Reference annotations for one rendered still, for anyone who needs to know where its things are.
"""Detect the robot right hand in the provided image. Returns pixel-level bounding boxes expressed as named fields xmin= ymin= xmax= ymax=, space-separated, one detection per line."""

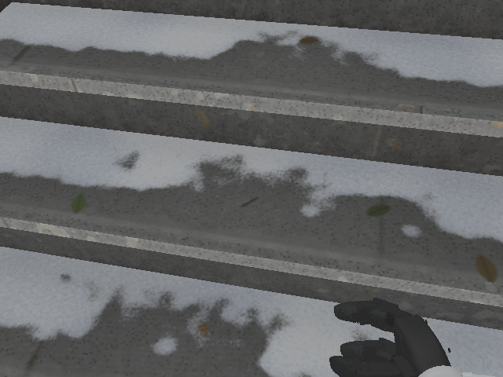
xmin=329 ymin=298 xmax=451 ymax=377

